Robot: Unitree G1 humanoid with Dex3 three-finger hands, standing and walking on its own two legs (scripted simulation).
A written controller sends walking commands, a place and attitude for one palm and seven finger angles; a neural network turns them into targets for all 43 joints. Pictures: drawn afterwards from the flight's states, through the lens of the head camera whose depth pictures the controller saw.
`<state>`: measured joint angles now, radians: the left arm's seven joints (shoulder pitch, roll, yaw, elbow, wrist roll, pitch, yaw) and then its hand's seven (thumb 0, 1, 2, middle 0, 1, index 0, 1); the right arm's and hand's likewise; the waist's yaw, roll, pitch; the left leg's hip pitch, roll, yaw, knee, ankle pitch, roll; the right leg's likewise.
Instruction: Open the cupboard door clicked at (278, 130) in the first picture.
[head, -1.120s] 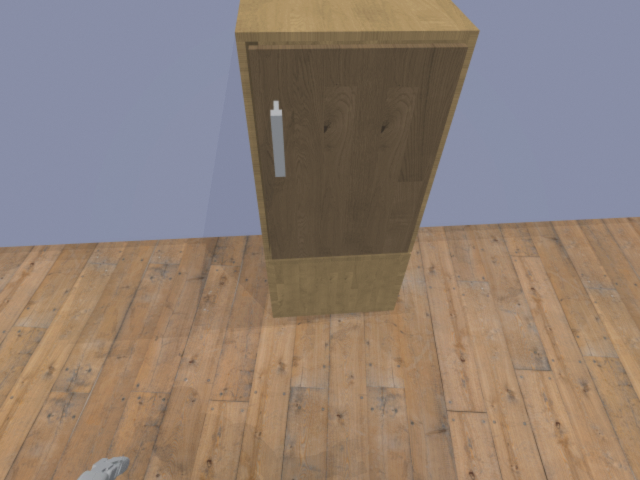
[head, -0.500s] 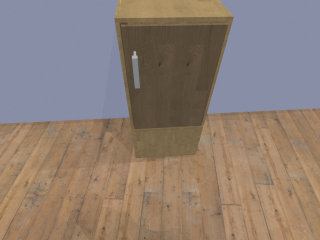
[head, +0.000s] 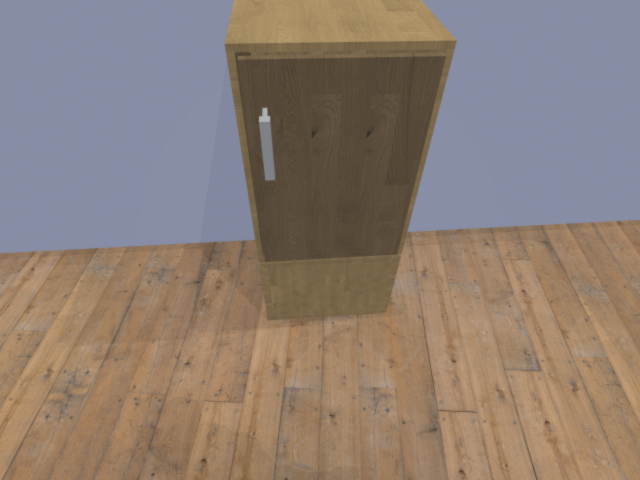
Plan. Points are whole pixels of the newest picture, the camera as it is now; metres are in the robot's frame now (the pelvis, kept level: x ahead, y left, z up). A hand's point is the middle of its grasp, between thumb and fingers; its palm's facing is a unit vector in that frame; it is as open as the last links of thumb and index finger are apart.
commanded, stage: look at it before walking up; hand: left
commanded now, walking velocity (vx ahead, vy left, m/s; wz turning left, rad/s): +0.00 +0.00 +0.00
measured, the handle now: (267, 144) +0.75 +0.16 +0.01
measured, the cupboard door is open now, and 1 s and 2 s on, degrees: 0 0 0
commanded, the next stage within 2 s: turn to face it in 0.42 s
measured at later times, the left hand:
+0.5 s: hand out of the picture +0.06 +0.24 -0.16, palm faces -0.01 -0.95 -0.31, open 7.4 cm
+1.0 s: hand out of the picture +0.02 +0.20 -0.18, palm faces +0.07 -0.97 -0.21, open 7.4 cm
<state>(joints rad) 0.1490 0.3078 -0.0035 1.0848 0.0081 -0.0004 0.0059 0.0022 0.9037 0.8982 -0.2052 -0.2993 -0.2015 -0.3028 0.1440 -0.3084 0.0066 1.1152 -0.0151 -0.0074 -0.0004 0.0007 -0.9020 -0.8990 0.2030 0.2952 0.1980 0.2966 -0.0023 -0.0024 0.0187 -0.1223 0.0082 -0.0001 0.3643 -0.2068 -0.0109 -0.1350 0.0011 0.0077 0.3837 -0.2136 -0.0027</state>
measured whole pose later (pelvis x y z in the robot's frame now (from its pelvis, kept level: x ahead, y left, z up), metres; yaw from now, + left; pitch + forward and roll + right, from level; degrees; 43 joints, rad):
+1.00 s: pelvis +0.01 +0.01 -0.01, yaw +3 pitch -2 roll +0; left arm 0.26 0.22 0.00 1.09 0.02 0.02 0.01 0.00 0.91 0.90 -0.20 -0.30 -0.20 -0.30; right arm 0.23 -0.19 0.01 1.11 -0.03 0.02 0.01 0.00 -0.90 -0.90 0.20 0.29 0.20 0.30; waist 0.01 -0.01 -0.01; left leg -0.20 -0.01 -0.05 0.52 -0.31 0.01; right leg -0.17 -0.02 -0.04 0.50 -0.32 0.00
